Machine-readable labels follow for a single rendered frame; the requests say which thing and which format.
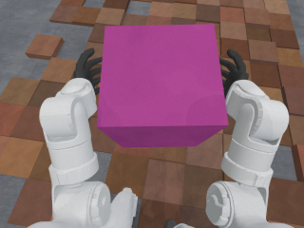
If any carton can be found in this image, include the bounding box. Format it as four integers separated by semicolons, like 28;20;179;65
96;24;229;148

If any right robot upper arm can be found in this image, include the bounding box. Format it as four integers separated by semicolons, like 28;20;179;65
205;180;294;228

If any right robot hand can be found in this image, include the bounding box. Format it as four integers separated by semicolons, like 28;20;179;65
219;49;249;99

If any robot right forearm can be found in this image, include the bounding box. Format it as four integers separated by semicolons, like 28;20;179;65
220;80;290;215

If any left robot hand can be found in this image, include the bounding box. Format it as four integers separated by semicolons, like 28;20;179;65
73;47;103;95

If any robot left forearm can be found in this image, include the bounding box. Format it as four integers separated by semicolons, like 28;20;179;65
39;78;99;217

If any left robot upper arm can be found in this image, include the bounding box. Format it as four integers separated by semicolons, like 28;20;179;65
27;181;111;228

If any left robot thigh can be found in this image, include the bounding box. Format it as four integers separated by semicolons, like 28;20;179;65
99;191;138;228

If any robot left shin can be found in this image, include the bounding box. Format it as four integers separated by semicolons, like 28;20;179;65
123;187;134;225

